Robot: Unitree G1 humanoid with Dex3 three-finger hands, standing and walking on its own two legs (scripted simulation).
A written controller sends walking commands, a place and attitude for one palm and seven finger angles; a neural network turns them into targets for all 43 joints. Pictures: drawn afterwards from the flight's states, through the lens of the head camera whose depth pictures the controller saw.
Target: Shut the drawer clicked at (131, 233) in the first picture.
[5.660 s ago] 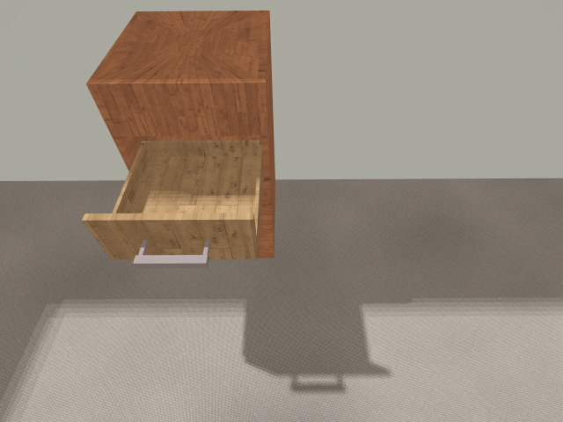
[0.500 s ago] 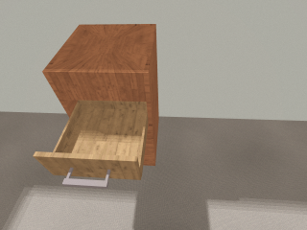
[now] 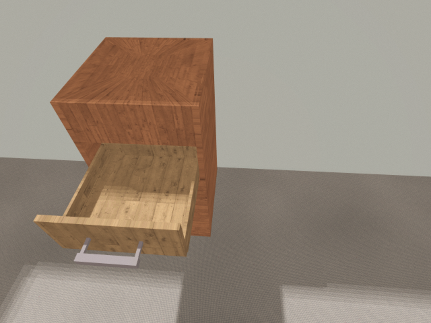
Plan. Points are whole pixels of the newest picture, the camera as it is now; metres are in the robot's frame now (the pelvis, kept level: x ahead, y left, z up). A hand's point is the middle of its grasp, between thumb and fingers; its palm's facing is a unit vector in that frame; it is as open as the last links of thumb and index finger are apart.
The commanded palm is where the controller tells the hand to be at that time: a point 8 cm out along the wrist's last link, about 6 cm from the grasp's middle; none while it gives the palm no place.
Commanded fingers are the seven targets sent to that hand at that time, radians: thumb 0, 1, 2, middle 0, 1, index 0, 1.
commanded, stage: shuffle to correct the standing spot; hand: left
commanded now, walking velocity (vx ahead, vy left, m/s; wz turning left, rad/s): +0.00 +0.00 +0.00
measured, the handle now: (110, 252) +0.33 +0.32 -0.21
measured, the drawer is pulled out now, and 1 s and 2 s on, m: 0.30 0.30 0.30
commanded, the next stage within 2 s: come to a stop and stand still in 0.78 s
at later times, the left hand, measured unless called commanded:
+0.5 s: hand out of the picture -0.02 +0.21 -0.18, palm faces +0.10 -0.97 -0.22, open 7.4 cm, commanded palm none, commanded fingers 0.00 0.90 0.90 -0.20 -0.30 -0.20 -0.30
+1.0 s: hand out of the picture +0.03 +0.29 -0.18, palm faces +0.04 -0.96 -0.26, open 7.4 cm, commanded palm none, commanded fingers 0.00 0.90 0.90 -0.20 -0.30 -0.20 -0.30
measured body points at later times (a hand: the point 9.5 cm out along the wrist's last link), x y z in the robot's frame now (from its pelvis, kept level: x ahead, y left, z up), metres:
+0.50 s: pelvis -0.01 +0.03 +0.00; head -0.01 +0.02 +0.45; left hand -0.02 +0.26 -0.16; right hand -0.02 -0.21 -0.16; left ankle -0.01 +0.14 -0.74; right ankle -0.01 -0.07 -0.74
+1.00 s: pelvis +0.02 +0.10 -0.01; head +0.04 +0.09 +0.44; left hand +0.03 +0.34 -0.16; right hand +0.04 -0.13 -0.17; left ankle -0.01 +0.14 -0.74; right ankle -0.01 -0.05 -0.72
